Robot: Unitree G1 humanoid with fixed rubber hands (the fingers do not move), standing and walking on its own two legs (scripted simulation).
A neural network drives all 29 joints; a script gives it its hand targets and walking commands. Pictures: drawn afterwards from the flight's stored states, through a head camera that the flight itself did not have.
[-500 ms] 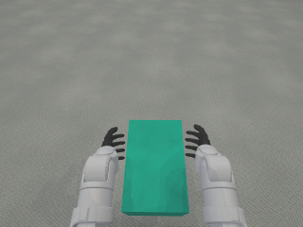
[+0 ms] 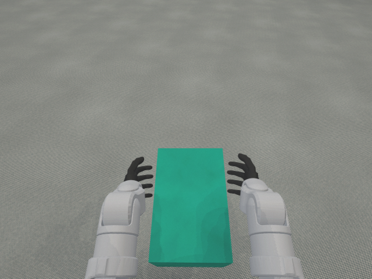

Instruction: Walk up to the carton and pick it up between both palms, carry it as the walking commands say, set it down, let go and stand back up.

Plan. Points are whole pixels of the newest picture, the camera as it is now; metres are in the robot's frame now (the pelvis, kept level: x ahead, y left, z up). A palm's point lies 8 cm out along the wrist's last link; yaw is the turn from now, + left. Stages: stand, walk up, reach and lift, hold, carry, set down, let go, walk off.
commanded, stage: carry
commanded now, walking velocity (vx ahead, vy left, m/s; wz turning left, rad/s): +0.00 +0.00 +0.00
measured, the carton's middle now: (190, 206) +0.32 +0.00 -0.04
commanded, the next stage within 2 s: hold in 0.42 s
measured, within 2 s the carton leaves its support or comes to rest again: neither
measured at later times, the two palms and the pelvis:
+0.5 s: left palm (132, 192) +0.30 +0.13 +0.05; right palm (247, 189) +0.31 -0.12 +0.06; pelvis +0.00 +0.00 +0.01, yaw +1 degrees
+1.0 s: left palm (153, 194) +0.28 +0.08 +0.07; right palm (272, 183) +0.32 -0.17 +0.08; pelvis +0.01 -0.07 +0.02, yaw +13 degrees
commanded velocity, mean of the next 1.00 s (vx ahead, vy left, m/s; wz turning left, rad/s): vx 0.00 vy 0.00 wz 0.00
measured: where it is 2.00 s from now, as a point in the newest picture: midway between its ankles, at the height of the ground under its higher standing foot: outside the picture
